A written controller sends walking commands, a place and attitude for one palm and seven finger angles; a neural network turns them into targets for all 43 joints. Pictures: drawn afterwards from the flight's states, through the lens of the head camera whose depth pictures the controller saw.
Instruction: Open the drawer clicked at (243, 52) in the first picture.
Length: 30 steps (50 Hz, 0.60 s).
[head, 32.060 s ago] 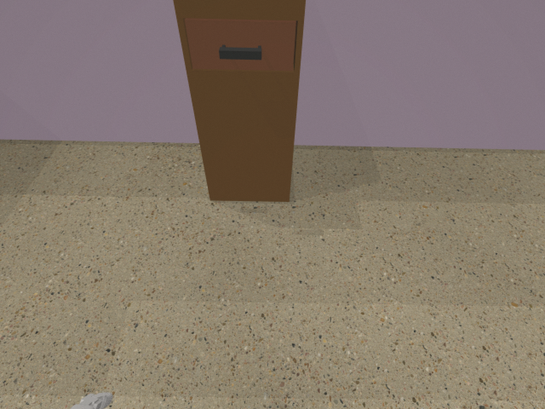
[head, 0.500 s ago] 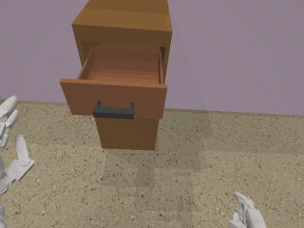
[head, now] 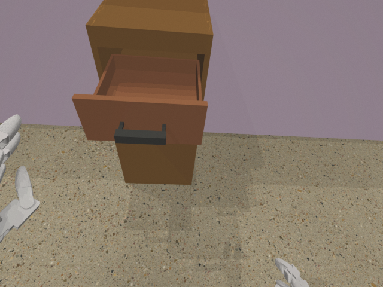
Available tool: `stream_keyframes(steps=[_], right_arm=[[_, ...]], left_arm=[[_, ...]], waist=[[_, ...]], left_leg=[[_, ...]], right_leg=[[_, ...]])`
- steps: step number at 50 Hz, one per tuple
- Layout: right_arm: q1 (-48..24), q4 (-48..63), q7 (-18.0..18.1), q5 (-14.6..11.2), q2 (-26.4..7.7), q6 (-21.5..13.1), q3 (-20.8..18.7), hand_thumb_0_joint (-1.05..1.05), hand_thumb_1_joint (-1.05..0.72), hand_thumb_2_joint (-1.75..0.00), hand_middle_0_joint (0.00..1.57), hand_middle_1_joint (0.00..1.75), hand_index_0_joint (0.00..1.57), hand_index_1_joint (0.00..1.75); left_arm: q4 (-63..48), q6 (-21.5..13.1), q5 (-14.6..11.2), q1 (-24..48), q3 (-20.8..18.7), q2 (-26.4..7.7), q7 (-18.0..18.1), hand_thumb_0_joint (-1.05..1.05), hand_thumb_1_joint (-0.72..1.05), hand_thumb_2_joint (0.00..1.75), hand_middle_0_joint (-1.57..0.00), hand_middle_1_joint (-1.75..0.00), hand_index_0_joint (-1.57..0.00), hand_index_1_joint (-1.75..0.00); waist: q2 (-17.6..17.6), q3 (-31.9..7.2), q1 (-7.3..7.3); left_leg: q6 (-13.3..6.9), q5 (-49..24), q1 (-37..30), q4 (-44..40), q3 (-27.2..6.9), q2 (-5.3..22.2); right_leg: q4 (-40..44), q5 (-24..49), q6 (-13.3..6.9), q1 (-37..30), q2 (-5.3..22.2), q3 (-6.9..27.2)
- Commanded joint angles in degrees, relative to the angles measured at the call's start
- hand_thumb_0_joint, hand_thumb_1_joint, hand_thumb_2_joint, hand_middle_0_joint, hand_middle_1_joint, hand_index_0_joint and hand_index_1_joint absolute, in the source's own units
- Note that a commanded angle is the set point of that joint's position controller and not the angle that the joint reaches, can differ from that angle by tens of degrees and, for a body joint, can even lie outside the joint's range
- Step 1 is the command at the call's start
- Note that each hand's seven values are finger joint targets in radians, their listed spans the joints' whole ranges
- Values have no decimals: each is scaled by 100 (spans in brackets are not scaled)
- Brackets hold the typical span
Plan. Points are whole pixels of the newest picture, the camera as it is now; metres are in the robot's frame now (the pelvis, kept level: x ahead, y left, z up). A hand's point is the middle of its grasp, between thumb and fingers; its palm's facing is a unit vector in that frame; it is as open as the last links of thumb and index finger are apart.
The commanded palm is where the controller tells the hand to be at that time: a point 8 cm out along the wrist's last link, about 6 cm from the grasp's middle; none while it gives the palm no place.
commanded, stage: let the arm hang, fingers relaxed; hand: left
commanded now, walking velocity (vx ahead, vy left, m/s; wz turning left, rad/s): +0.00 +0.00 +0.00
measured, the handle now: (142, 131) +0.51 +0.16 +0.00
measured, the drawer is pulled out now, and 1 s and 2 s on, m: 0.27 0.27 0.27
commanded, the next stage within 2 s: look to check the result in 1.12 s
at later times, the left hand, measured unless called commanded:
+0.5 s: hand out of the picture +0.01 +0.18 -0.17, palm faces +0.05 -0.98 -0.20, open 7.0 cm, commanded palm none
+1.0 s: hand out of the picture -0.02 +0.15 -0.17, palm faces +0.03 -0.99 -0.14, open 7.4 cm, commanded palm none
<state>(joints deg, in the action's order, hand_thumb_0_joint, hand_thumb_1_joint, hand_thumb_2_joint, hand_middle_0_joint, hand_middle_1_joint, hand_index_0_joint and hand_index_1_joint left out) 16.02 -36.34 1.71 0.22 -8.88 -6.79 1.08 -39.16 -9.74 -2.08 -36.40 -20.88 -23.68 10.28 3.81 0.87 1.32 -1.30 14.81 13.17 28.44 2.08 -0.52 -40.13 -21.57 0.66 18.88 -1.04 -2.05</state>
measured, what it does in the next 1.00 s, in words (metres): stands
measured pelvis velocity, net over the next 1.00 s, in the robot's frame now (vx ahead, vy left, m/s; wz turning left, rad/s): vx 0.00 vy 0.00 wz -0.02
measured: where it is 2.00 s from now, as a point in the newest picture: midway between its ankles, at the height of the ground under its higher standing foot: outside the picture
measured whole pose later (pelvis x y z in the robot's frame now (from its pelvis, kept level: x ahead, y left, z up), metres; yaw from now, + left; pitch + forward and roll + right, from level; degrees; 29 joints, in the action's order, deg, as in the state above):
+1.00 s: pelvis +0.00 +0.00 +0.01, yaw -1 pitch -2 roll +0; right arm 18.9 -64.3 2.3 0.8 -5.0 0.2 0.6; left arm 64.6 0.1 0.5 -17.7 -0.1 -5.5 2.2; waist -0.1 3.0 0.4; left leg -1.0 12.9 9.5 24.4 2.8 0.3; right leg -23.5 -12.0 -2.2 9.5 -1.5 -2.6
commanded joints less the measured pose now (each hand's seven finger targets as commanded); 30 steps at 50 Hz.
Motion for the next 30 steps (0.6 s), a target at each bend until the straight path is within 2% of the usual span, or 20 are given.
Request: stream_keyframes(steps=[1,2,3,4,5,6,7,9,10,11,13,15,16,17,18,19,21,22,26,30], right_arm=[[-951,-249,-253,-1,-1681,-255,-688,0,-90,-90,20,30,20,30],[-225,-310,-233,-20,-977,-102,-663,0,-90,-90,20,30,20,30],[-23,-181,-252,-85,-864,-10,-576,0,-90,-90,20,30,20,30],[49,-297,-264,-138,-849,122,-471,0,-90,-90,20,30,20,30],[29,-343,-244,-57,-856,265,-441,0,-90,-90,20,30,20,30],[-43,-341,-228,5,-899,369,-416,0,-90,-90,20,30,20,30],[-131,-326,-232,50,-916,425,-420,0,-90,-90,20,30,20,30],[-251,-436,-191,92,-904,522,-370,0,-90,-90,20,30,20,30],[-274,-545,-168,101,-881,557,-350,0,-90,-90,20,30,20,30],[-278,-657,-146,105,-862,584,-323,0,-90,-90,20,30,20,30],[-332,-871,-105,113,-854,605,-242,0,-90,-90,20,30,20,30],[-355,-1110,-62,93,-775,627,-203,0,-90,-90,20,30,20,30],[-276,-1226,-43,83,-715,640,-186,0,-90,-90,20,30,20,30],[-187,-1297,-15,85,-682,656,-215,0,-90,-90,20,30,20,30],[-37,-1361,4,111,-584,662,-240,0,-90,-90,20,30,20,30],[32,-1445,5,102,-569,678,-240,0,-90,-90,20,30,20,30],[147,-1607,14,81,-551,687,-235,0,-90,-90,20,30,20,30],[212,-1632,25,65,-579,703,-254,0,-90,-90,20,30,20,30],[431,-1928,42,57,-539,725,-222,0,-90,-90,20,30,20,30],[602,-2175,42,66,-470,731,-196,0,-90,-90,20,30,20,30]], left_arm=[[3967,550,531,469,1499,470,-733,0,90,90,-20,-30,-20,-30],[4279,834,485,320,1530,650,-860,0,90,90,-20,-30,-20,-30],[4245,925,486,456,1514,536,-901,0,90,90,-20,-30,-20,-30],[4425,899,411,913,1535,488,-976,0,90,90,-20,-30,-20,-30],[4693,897,395,1118,1593,566,-975,0,90,90,-20,-30,-20,-30],[5014,892,390,1245,1616,559,-968,0,90,90,-20,-30,-20,-30],[5387,911,399,1481,1639,556,-950,0,90,90,-20,-30,-20,-30],[6036,974,388,1687,1664,478,-942,0,90,90,-20,-30,-20,-30],[6379,1006,371,1825,1681,459,-933,0,90,90,-20,-30,-20,-30],[6705,1026,348,1925,1706,460,-925,0,90,90,-20,-30,-20,-30],[7282,1065,315,2014,1732,500,-906,0,90,90,-20,-30,-20,-30],[7914,1032,293,1850,1761,540,-896,0,90,90,-20,-30,-20,-30],[8178,1012,279,1810,1780,555,-892,0,90,90,-20,-30,-20,-30],[8335,997,309,1723,1732,642,-880,0,90,90,-20,-30,-20,-30],[8445,990,311,1695,1693,804,-871,0,90,90,-20,-30,-20,-30],[8580,985,299,1722,1721,765,-876,0,90,90,-20,-30,-20,-30],[8844,965,276,1741,1765,774,-888,0,90,90,-20,-30,-20,-30],[8944,965,285,1770,1773,775,-879,0,90,90,-20,-30,-20,-30],[9401,971,260,1759,1849,838,-883,0,90,90,-20,-30,-20,-30],[9716,984,261,1669,1881,891,-868,0,90,90,-20,-30,-20,-30]], waist=[[-714,-91,-17],[-94,-769,14],[-28,-907,152],[77,-816,186],[627,-778,93],[1139,-675,3],[1450,-529,8],[1246,-340,-31],[962,-256,-34],[557,-231,-37],[-700,74,-105],[-1167,175,-175],[-1245,156,-154],[-1185,98,-152],[-1387,-99,-125],[-1422,-153,-120],[-1261,-187,-119],[-876,-109,-100],[-448,266,-75],[-280,552,-75]], left_leg=[[-97,-2213,553,625,-426,615],[83,-1756,430,908,-231,548],[172,-1042,540,852,-244,422],[166,-662,311,636,-293,353],[77,-701,305,653,-366,386],[1,-636,424,772,-410,356],[-29,-752,487,746,-431,301],[-67,-672,443,527,-407,215],[-69,-831,304,371,-438,238],[-74,-1023,141,193,-520,298],[-174,-1222,282,-255,-771,503],[-146,-831,317,-415,-681,479],[-107,-625,276,-445,-637,441],[-102,-534,110,-432,-620,468],[-114,-395,55,-461,-607,476],[-105,-287,48,-483,-595,471],[-102,-286,36,-542,-599,503],[-106,-309,-24,-546,-622,560],[-102,-185,47,-687,-601,557],[-118,70,70,-845,-594,549]], right_leg=[[1189,2922,-171,-695,695,175],[1221,4515,-352,-1131,1052,728],[1055,4863,-494,-1224,1310,706],[1038,3700,-536,-635,1291,547],[1046,2859,-496,-477,1069,482],[1140,2571,-487,-522,1028,502],[1100,2730,-550,-586,1006,518],[1239,2893,-529,-707,1050,651],[1287,2748,-470,-674,997,627],[1332,2442,-402,-644,901,608],[1411,1574,-266,-690,600,498],[1662,1234,-313,-851,560,585],[1763,1144,-355,-893,557,621],[1882,1108,-381,-862,557,588],[1946,1088,-402,-966,571,561],[1972,1061,-409,-1021,577,543],[2041,1091,-418,-1104,580,542],[2086,1050,-406,-1022,559,511],[2272,776,-405,-851,577,556],[2367,400,-382,-638,554,582]])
